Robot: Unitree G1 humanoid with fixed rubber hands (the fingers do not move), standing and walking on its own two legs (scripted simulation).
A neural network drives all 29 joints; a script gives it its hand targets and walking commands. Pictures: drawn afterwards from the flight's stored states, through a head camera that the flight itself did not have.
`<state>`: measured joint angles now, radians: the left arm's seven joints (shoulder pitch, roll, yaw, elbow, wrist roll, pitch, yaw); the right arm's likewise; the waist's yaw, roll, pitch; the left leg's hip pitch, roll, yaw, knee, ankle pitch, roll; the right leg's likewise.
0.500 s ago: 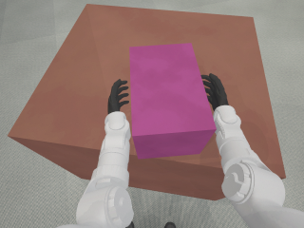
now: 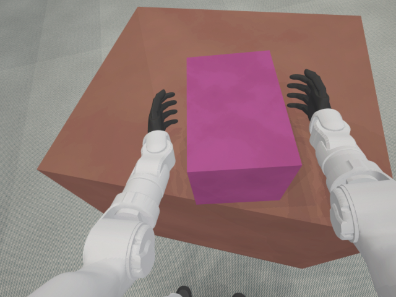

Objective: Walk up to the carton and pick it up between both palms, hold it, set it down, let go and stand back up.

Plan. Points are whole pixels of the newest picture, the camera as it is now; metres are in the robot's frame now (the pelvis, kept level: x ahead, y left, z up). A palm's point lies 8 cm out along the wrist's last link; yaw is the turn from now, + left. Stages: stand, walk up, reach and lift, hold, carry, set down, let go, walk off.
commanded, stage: set down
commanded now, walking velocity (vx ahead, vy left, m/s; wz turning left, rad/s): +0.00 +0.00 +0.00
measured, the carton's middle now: (232, 128) +0.47 +0.02 +0.02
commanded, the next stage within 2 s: none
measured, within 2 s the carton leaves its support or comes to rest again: neither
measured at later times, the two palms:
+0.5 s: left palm (146, 99) +0.42 +0.17 +0.15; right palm (354, 78) +0.49 -0.18 +0.15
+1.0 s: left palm (140, 138) +0.35 +0.17 +0.13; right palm (361, 130) +0.42 -0.20 +0.11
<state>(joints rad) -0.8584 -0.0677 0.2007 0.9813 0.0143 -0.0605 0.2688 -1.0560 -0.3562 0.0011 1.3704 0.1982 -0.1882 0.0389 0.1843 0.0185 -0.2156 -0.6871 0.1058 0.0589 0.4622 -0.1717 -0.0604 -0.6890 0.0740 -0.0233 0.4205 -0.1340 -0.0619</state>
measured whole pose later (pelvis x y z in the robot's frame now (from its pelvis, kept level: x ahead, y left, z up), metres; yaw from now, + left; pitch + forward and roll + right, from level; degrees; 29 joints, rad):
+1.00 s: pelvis -0.03 +0.00 +0.01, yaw +2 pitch +10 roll +0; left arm -0.61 -0.03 0.08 0.33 -0.05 0.48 0.29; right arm -0.79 -0.46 0.03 0.96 0.31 0.10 0.15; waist 0.10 0.01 -0.08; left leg -0.42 0.08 0.04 0.38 -0.12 -0.05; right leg -0.44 0.05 -0.04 0.38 -0.11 -0.06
